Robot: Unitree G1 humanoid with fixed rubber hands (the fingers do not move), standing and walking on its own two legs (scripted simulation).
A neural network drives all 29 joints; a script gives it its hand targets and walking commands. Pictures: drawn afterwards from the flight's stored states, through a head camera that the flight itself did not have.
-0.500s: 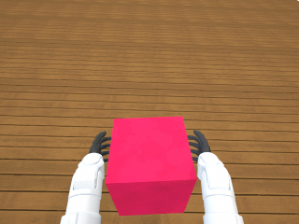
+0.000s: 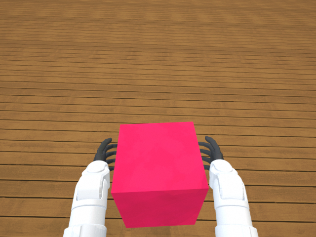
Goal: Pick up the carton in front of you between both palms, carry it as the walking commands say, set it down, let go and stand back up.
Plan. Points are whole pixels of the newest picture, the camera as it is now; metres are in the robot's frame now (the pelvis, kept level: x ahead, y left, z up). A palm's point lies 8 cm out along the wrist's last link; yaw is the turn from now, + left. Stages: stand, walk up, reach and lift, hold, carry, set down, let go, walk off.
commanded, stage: carry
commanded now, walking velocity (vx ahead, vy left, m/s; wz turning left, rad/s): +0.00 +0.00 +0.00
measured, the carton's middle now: (158, 176) +0.30 +0.00 -0.05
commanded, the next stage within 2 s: hold in 0.50 s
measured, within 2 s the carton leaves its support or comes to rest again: neither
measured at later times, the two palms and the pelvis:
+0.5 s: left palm (96, 168) +0.28 +0.16 +0.04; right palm (213, 167) +0.29 -0.14 +0.04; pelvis -0.01 +0.01 +0.00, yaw +0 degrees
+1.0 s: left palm (86, 178) +0.25 +0.18 +0.04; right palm (200, 154) +0.32 -0.11 +0.05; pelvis -0.02 -0.04 +0.01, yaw +12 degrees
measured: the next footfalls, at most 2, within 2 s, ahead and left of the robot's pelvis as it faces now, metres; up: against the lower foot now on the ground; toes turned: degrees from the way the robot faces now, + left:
none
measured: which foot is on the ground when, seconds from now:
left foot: down 0.00-1.00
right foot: down 0.00-1.00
